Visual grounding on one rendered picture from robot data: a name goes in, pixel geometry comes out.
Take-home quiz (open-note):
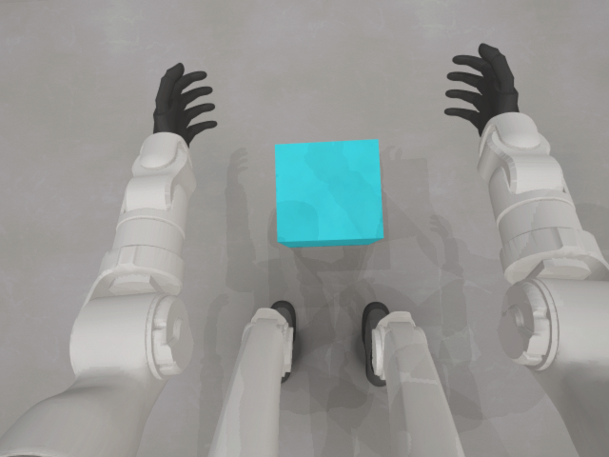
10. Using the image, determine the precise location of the left robot forearm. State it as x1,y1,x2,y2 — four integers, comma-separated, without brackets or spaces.
69,132,197,373

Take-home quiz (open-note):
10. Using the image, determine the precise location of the carton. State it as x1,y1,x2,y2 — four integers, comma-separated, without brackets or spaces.
275,139,383,248

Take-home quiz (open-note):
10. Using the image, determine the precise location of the robot right hand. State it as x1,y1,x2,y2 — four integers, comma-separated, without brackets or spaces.
444,43,519,137

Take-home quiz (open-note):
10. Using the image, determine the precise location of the left robot upper arm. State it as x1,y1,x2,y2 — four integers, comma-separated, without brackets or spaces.
0,291,193,457

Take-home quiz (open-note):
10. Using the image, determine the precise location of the right robot thigh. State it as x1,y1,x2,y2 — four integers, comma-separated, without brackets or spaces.
372,322,465,457

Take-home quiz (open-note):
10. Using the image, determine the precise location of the robot left hand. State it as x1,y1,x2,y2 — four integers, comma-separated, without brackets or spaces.
153,63,217,148

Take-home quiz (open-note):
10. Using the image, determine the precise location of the robot right foot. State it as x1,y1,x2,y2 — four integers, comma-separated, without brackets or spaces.
362,302,389,387

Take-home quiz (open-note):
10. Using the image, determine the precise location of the right robot forearm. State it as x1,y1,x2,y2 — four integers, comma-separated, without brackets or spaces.
478,112,609,285

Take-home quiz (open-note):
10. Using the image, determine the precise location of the right robot upper arm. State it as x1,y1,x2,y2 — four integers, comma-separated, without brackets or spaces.
498,277,609,457

